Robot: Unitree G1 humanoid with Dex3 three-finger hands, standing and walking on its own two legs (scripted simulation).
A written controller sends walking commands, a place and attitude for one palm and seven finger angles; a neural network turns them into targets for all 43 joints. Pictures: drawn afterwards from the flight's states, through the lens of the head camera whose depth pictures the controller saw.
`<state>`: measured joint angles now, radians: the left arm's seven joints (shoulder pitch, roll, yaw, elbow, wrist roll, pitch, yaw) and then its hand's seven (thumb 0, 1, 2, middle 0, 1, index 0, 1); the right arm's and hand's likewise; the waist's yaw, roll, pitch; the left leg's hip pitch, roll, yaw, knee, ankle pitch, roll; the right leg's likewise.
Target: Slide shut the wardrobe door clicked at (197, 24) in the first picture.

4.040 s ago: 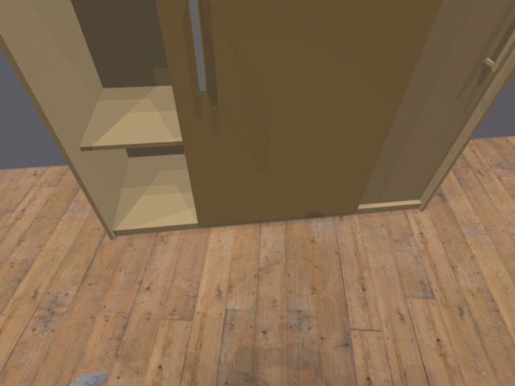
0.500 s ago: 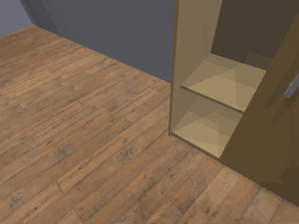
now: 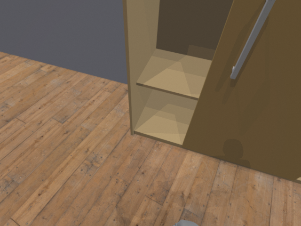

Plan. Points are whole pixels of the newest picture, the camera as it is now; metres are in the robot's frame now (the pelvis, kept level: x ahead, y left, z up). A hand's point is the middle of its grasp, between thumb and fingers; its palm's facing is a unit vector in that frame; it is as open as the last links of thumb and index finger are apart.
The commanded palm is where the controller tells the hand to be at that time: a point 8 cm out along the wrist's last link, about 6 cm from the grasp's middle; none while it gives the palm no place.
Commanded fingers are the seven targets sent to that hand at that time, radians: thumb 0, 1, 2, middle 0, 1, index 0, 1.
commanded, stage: turn to face it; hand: right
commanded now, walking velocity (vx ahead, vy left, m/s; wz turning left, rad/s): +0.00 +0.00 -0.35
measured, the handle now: (248, 41) +0.71 -0.29 +0.15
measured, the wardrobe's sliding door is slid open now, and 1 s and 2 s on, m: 0.39 0.39 0.39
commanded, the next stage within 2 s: take the last steps up to it in 0.30 s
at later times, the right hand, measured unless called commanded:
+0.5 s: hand out of the picture +0.00 -0.27 -0.17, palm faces +0.19 +0.95 -0.24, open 7.4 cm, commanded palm none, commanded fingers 0.00 -0.90 -0.90 0.20 0.30 0.20 0.30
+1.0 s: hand out of the picture -0.05 -0.19 -0.17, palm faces +0.33 +0.94 -0.12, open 7.4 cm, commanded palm none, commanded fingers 0.00 -0.90 -0.90 0.20 0.30 0.20 0.30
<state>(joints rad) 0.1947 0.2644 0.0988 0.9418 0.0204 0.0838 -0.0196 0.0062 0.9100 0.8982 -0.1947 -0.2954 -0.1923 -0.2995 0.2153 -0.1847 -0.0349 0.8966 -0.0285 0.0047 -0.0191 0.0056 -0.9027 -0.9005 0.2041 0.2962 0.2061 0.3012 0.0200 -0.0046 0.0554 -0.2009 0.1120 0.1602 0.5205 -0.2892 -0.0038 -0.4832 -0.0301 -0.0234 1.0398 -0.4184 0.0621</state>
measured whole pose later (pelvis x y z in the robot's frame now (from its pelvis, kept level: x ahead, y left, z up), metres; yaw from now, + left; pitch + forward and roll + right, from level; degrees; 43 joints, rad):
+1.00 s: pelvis +0.10 -0.09 -0.01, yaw -14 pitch -1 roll +1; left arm 0.22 0.17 0.06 1.06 0.02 0.00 -0.02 0.01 0.91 0.90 -0.19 -0.30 -0.19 -0.30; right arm 0.49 -0.10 -0.02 1.17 -0.03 -0.05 -0.01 0.01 -0.91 -0.90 0.20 0.30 0.20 0.30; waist -0.03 0.01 0.06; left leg 0.04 0.04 0.12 0.38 -0.40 -0.03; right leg -0.47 -0.09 -0.11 0.69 -0.24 -0.01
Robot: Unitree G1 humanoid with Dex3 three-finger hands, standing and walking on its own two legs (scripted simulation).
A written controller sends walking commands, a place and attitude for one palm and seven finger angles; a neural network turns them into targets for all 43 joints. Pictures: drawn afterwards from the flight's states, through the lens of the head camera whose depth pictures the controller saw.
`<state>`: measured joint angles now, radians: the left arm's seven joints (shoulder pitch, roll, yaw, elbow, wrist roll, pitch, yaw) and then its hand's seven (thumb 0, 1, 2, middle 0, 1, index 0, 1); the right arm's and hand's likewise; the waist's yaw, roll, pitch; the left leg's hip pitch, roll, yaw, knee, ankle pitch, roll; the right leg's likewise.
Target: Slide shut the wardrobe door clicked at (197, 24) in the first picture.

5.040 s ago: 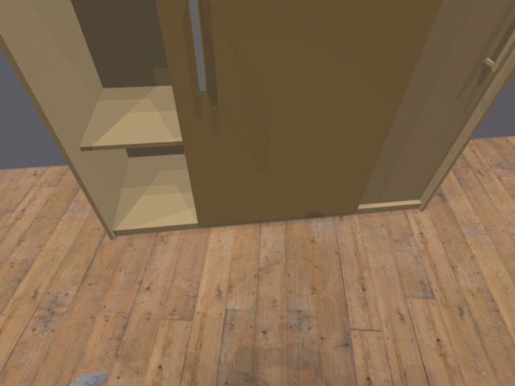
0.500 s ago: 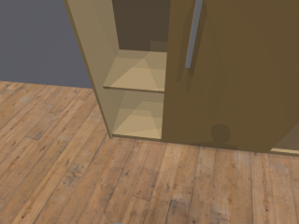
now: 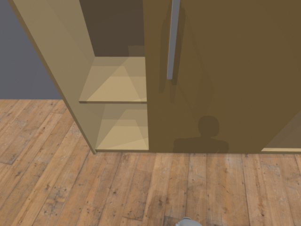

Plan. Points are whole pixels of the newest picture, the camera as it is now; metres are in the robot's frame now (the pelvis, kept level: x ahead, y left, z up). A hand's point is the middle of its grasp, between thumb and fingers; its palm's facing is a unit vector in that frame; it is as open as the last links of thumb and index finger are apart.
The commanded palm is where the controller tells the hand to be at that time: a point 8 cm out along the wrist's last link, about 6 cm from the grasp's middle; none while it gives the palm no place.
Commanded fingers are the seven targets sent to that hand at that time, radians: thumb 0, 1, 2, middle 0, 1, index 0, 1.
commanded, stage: take the last steps up to it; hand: right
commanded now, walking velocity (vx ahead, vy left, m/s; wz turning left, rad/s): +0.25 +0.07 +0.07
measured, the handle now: (172, 38) +0.65 -0.05 +0.16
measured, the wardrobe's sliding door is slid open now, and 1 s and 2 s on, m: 0.39 0.39 0.39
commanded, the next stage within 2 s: come to a stop and stand still in 0.32 s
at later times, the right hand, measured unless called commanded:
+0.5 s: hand (207, 189) +0.26 -0.17 -0.15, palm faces -0.08 +0.97 -0.22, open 7.4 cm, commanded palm none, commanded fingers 0.00 -0.90 -0.90 0.20 0.30 0.20 0.30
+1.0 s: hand (226, 208) +0.21 -0.23 -0.18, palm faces +0.02 +0.98 -0.21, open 7.3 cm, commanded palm none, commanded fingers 0.00 -0.90 -0.90 0.20 0.30 0.20 0.30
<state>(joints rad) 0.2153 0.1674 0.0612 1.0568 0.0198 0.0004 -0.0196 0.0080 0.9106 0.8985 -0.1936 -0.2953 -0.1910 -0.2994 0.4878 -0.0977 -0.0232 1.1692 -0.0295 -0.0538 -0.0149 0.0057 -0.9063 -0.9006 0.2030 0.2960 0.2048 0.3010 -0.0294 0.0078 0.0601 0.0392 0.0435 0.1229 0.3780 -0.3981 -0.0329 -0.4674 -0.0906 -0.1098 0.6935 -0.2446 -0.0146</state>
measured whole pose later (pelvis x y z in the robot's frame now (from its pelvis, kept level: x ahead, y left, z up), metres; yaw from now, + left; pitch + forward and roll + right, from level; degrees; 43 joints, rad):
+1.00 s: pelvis +0.15 -0.03 +0.00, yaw +3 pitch -1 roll +1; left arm 0.19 0.15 0.03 0.99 0.02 0.03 0.03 0.00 0.91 0.90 -0.20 -0.30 -0.19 -0.30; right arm 0.19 -0.22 -0.07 1.03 -0.03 0.06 -0.03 0.00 -0.91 -0.90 0.20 0.30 0.20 0.30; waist -0.01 0.05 0.05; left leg -0.42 0.03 0.00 0.85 -0.39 0.00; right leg -0.26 0.01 -0.07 0.54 -0.27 -0.05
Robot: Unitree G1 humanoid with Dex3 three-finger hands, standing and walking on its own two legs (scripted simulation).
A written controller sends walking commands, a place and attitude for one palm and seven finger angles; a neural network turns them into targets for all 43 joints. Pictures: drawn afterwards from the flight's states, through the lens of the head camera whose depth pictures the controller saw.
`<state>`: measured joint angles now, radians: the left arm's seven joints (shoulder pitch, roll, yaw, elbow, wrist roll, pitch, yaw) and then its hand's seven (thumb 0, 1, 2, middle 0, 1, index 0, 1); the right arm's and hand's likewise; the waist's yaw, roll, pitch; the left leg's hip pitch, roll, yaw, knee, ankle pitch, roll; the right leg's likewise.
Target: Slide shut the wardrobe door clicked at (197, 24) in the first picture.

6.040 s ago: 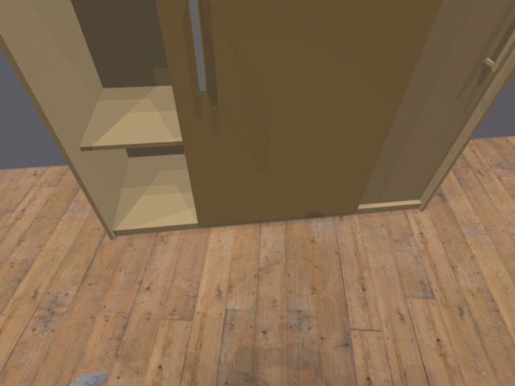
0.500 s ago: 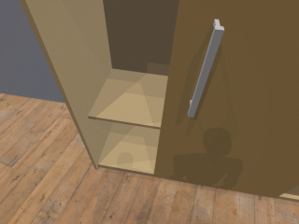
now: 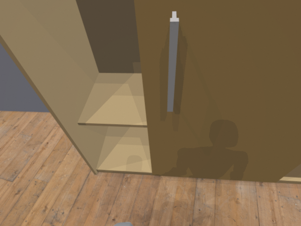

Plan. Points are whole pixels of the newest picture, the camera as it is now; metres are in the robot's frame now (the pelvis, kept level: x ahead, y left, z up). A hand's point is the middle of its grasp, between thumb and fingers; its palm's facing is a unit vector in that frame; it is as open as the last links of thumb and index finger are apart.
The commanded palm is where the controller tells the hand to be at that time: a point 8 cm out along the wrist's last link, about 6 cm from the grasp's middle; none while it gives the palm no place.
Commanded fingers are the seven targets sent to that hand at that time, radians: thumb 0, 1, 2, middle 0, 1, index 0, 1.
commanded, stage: come to a stop and stand still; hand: right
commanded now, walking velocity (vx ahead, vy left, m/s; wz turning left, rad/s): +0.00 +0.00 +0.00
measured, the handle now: (171, 69) +0.50 -0.04 +0.16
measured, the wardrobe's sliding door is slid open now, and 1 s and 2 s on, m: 0.39 0.39 0.39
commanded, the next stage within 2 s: look again from close up in 1.56 s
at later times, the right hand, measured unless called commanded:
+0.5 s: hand out of the picture -0.05 -0.15 -0.17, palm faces +0.00 +0.99 -0.17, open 7.4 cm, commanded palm none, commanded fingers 0.00 -0.90 -0.90 0.20 0.30 0.20 0.30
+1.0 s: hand out of the picture -0.05 -0.12 -0.17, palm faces +0.03 +0.99 -0.16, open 7.4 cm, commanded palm none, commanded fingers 0.00 -0.90 -0.90 0.20 0.30 0.20 0.30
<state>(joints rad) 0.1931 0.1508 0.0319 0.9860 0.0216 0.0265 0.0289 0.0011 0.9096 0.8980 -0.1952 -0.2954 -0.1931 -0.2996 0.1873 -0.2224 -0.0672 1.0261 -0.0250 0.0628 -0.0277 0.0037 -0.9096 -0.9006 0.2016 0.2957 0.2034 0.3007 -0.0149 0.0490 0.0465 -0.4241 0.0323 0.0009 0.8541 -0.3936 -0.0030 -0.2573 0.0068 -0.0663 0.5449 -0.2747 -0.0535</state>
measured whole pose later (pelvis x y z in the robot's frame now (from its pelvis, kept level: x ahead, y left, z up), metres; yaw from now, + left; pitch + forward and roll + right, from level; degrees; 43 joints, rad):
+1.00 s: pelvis -0.02 +0.03 +0.01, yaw +1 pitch -1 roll -1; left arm 0.32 0.10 0.00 1.17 0.00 0.00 0.04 0.00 0.91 0.90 -0.20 -0.30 -0.19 -0.30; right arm 0.35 -0.09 0.01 1.16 0.00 -0.02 -0.05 0.00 -0.91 -0.90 0.20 0.30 0.20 0.30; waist 0.01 0.00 0.01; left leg -0.09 -0.03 0.04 0.41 -0.30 0.04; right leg -0.21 -0.01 -0.08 0.39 -0.17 -0.01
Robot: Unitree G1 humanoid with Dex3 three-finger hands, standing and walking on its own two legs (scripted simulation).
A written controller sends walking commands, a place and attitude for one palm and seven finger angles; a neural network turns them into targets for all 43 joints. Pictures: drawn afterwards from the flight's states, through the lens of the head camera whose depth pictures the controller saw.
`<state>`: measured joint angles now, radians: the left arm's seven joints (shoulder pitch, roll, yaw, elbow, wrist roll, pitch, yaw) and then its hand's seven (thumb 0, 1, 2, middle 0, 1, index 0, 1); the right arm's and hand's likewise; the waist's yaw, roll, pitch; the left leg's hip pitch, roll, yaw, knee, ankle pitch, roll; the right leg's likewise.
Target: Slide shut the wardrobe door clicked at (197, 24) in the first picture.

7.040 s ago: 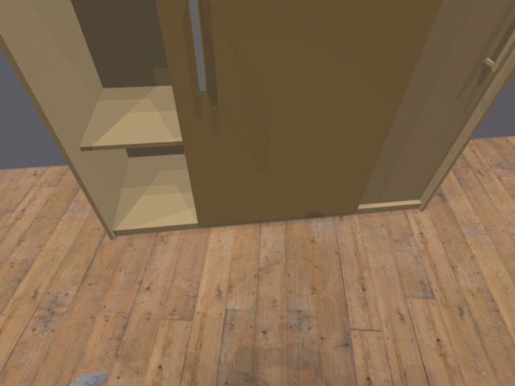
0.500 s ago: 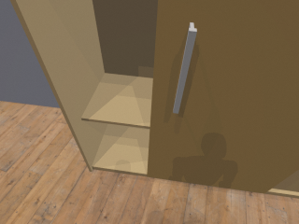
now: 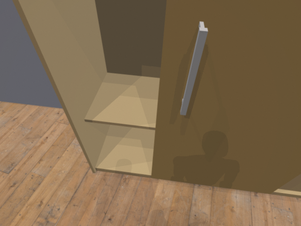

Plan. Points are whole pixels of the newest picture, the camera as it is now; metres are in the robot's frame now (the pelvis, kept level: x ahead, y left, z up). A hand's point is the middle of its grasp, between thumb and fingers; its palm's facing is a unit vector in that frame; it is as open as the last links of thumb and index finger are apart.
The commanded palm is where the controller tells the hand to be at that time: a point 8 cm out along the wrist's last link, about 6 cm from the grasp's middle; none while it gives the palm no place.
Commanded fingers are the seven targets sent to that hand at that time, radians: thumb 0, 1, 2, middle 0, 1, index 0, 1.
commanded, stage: come to a stop and stand still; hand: right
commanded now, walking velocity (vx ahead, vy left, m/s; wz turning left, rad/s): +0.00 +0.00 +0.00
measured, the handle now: (191, 75) +0.51 -0.08 +0.15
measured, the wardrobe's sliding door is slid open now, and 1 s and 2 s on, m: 0.39 0.39 0.39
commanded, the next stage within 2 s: look again from close up in 0.56 s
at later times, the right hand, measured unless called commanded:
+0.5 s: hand out of the picture -0.01 -0.14 -0.18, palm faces +0.06 +0.98 -0.19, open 7.4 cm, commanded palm none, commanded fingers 0.00 -0.90 -0.90 0.20 0.30 0.20 0.30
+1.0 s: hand out of the picture +0.04 -0.19 -0.18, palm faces +0.03 +0.97 -0.23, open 7.4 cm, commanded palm none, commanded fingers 0.00 -0.90 -0.90 0.20 0.30 0.20 0.30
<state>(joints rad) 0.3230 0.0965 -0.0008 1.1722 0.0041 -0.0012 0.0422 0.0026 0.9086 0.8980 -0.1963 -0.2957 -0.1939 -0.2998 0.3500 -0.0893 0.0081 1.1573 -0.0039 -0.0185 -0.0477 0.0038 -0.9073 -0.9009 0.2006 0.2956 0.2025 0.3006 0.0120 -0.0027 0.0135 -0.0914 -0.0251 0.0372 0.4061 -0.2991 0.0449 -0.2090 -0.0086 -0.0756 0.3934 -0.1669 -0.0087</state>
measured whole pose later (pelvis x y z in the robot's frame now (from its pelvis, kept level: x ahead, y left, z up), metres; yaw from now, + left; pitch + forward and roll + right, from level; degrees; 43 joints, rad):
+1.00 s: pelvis +0.01 -0.01 -0.01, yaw +0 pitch -2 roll +0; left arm 0.24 0.17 0.01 1.01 0.01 0.00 0.04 0.00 0.91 0.90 -0.20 -0.30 -0.19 -0.30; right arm 0.30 -0.16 0.01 1.01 -0.01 -0.01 -0.05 0.00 -0.91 -0.90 0.20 0.30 0.20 0.30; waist 0.00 -0.01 0.01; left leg -0.12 -0.02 0.04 0.54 -0.39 0.04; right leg -0.26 -0.01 -0.05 0.57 -0.28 -0.02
